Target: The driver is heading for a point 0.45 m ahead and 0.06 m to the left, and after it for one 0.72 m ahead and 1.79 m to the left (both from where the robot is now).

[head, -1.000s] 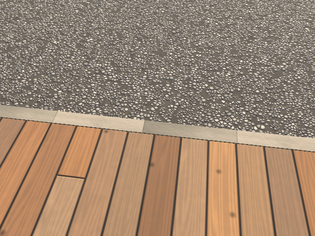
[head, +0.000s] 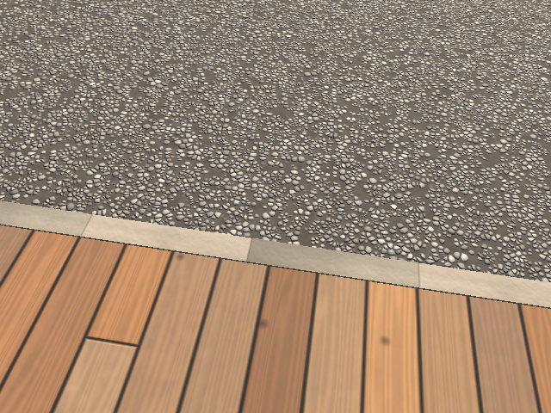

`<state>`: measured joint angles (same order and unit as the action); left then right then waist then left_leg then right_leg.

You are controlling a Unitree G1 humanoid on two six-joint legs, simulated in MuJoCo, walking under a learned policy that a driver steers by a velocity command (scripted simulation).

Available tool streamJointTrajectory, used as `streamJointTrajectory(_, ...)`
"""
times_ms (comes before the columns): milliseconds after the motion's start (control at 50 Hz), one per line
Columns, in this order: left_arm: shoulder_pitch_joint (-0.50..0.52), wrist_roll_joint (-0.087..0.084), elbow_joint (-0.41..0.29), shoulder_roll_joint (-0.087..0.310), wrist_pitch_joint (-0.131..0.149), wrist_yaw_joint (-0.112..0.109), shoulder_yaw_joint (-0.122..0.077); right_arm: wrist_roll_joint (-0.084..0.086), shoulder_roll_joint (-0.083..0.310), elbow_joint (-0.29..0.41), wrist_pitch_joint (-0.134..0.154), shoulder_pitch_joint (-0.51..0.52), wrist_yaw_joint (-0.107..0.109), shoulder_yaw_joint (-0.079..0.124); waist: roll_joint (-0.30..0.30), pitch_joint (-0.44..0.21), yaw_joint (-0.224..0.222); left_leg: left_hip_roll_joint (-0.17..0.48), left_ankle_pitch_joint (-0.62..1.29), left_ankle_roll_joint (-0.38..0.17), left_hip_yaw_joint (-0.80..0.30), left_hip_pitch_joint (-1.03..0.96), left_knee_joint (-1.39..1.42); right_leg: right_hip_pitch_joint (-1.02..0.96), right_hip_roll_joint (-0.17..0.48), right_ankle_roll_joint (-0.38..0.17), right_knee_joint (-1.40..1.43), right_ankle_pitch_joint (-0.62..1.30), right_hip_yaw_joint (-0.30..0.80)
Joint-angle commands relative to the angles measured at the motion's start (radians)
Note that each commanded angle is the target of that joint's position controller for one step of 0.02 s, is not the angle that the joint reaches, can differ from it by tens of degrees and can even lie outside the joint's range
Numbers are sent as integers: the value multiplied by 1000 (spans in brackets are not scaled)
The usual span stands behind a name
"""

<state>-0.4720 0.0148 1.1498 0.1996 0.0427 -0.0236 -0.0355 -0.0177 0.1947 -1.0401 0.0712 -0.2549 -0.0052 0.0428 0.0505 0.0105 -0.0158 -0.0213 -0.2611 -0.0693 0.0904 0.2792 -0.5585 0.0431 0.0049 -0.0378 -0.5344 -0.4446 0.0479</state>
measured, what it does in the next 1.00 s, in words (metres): walks ahead, turning left: right foot, then left foot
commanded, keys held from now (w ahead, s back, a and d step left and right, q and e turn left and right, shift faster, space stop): w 0.34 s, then no key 0.08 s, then q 0.58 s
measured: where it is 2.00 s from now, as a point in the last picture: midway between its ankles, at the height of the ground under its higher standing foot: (209, 371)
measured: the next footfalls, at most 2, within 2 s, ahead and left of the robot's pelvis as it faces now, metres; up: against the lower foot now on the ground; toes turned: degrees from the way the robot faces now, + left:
right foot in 0.46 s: +0.40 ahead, -0.06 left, +0.00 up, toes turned -3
left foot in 1.00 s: +0.34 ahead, +0.12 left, +0.00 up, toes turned +22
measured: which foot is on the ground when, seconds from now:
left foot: down 0.00-0.46, up 0.48-0.98, down 1.00-1.00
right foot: up 0.00-0.44, down 0.46-1.00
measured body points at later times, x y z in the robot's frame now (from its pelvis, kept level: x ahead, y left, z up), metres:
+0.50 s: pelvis +0.25 +0.00 -0.01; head +0.29 -0.01 +0.44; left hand +0.41 +0.23 -0.14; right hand +0.15 -0.22 -0.16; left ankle +0.04 +0.09 -0.67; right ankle +0.36 -0.06 -0.73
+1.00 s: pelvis +0.33 +0.02 +0.00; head +0.34 +0.05 +0.45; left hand +0.31 +0.29 -0.15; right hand +0.51 -0.18 -0.12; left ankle +0.31 +0.11 -0.73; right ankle +0.36 -0.06 -0.73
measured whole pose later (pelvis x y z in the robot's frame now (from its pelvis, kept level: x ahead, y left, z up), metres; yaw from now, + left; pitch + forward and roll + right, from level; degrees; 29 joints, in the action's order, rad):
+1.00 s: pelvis +0.33 +0.02 +0.00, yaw +17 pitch +0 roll -1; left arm -0.24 0.04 0.91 0.24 0.00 -0.03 -0.07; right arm -0.03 0.18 -0.84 -0.04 -0.17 -0.02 0.06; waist 0.03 0.04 -0.01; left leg 0.02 -0.31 -0.06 0.09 0.29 -0.59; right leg 0.27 0.10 -0.05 -0.59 -0.31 -0.35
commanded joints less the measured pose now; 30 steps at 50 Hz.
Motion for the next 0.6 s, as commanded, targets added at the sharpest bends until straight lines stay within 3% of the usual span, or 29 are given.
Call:
streamJointTrajectory(20,136,19,-136,80,35,18,-10,2,185,-101,-6,-443,9,52,-318,12,162,398,-325,-161,-747,-472,415,645,-60,-52,-548,-93,-59)
streamJointTrajectory(40,159,27,-137,77,31,25,-13,-4,141,-59,-11,-310,8,38,-158,97,91,383,-353,-153,-652,-370,399,677,16,-69,-640,-14,-16)
streamJointTrajectory(60,170,21,-134,45,36,35,-5,-4,115,-22,-5,-213,4,30,-87,131,62,345,-273,-140,-555,-282,413,659,51,-70,-639,90,-5)
streamJointTrajectory(80,169,15,-132,31,40,42,-5,-3,104,-3,2,-162,5,23,-71,133,32,303,-176,-123,-465,-234,432,623,74,-65,-607,155,-10)
streamJointTrajectory(120,153,24,-128,37,26,50,-10,1,67,-12,18,-168,10,6,-95,107,8,243,35,-102,-333,-228,436,586,82,-42,-570,209,-39)
streamJointTrajectory(180,218,20,-157,43,7,53,-16,4,68,-47,31,-253,16,-3,-112,98,10,220,324,-104,-230,-280,415,648,71,-19,-529,251,-87)
streamJointTrajectory(280,459,8,-255,18,2,56,-1,2,60,-55,34,-287,19,-17,-130,140,44,182,511,-104,-139,-248,426,631,37,-2,-248,361,-153)
streamJointTrajectory(340,524,2,-287,23,3,54,3,2,77,-65,37,-306,26,-15,-144,144,51,202,604,-103,-121,-271,424,541,9,-30,-102,399,-180)
streamJointTrajectory(380,470,4,-276,34,11,42,-2,-1,81,-67,38,-284,30,-15,-135,120,18,206,877,-86,-92,-306,326,443,-29,-63,-56,393,-189)
streamJointTrajectory(420,250,6,-202,68,31,25,-21,-2,97,-66,37,-255,36,-10,-147,9,-63,191,1067,-54,-84,-338,85,242,-83,-95,-18,392,-177)
streamJointTrajectory(440,122,15,-160,85,45,18,-31,12,102,-66,34,-241,35,-10,-133,-46,-121,162,963,-34,-78,-277,-97,73,-55,-108,86,523,-153)
streamJointTrajectory(460,0,41,-133,157,55,10,-50,28,69,-46,33,-262,32,-19,-65,-155,-139,108,586,-17,-67,-101,-352,-171,128,-137,40,778,-1)
streamJointTrajectory(480,-10,52,-144,230,52,19,-63,73,-55,-61,15,-460,38,-38,147,-346,-45,-56,-402,14,-41,166,-781,-448,487,-331,-8,1266,387)
streamJointTrajectory(500,35,-11,-168,207,35,25,-68,42,59,-76,-2,-414,47,-5,-31,-382,-60,-34,-304,8,-151,165,-849,-319,446,-349,70,1120,409)
streamJointTrajectory(520,176,-17,-194,147,32,22,-48,19,60,-35,-7,-290,44,1,-22,-206,-21,11,-225,10,-150,205,-818,-141,403,-312,145,956,283)
streamJointTrajectory(540,248,-12,-208,85,34,17,-30,0,56,-5,-10,-209,40,7,-31,-85,-2,41,-173,10,-133,215,-767,1,356,-266,202,897,193)
streamJointTrajectory(560,247,-8,-205,55,38,8,-21,-11,62,3,-21,-177,34,18,-27,-36,12,62,-143,12,-134,192,-731,85,320,-231,231,902,108)
streamJointTrajectory(600,221,-4,-197,43,40,-8,-15,-17,23,6,-54,-209,20,22,-13,-24,49,62,-121,21,-113,112,-687,197,284,-196,256,907,-1)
